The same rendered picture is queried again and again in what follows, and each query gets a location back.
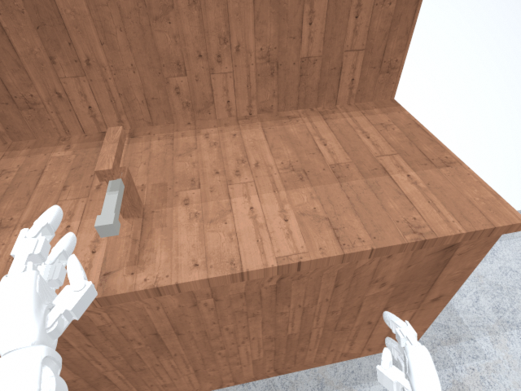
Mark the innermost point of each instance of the counter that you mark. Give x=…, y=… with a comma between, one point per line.
x=277, y=198

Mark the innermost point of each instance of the tap lever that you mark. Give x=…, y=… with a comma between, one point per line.
x=107, y=224

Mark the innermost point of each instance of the left robot forearm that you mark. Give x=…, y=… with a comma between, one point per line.
x=32, y=368

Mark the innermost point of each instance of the robot right hand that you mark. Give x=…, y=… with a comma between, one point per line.
x=417, y=370

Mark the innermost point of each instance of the robot left hand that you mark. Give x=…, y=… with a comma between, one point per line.
x=27, y=293

